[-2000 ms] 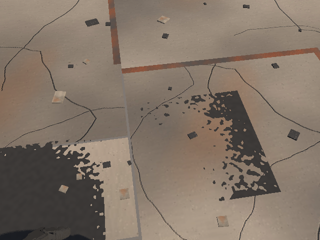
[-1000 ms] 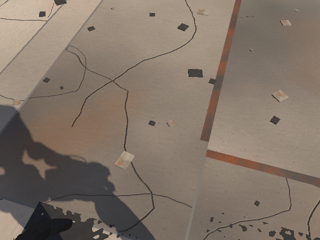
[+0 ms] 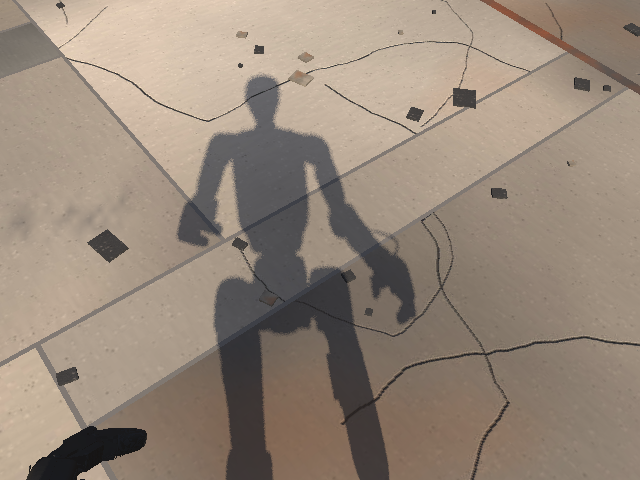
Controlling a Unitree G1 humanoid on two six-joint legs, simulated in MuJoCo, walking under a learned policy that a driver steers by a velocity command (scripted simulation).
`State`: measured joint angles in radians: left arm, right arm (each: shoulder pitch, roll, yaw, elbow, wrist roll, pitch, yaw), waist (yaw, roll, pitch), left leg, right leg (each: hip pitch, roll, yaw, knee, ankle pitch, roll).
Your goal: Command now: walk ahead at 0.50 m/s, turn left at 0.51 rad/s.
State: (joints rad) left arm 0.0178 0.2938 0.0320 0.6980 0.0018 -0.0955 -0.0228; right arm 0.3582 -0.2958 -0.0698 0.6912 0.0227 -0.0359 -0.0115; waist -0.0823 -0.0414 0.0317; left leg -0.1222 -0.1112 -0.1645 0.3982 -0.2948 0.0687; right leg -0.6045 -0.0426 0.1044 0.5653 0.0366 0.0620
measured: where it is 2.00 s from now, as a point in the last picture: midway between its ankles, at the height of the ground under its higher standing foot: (264, 258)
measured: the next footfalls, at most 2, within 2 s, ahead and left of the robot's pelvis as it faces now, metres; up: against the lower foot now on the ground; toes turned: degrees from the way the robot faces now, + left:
right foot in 0.08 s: +0.23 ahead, -0.14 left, +0.00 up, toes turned +6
left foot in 0.60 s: +0.48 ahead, +0.14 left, +0.00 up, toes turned +6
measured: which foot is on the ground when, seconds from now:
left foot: down 0.00-0.10, up 0.12-0.58, down 0.60-1.00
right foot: up 0.00-0.06, down 0.08-0.60, up 0.62-1.00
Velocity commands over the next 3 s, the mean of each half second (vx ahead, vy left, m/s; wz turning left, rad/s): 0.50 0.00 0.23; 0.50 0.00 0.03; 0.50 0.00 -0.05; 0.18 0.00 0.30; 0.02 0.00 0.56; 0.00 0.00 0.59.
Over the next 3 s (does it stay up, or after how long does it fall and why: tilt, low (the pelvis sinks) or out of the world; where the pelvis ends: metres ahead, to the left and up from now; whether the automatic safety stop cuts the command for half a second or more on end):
stays up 0.98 0.09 -0.01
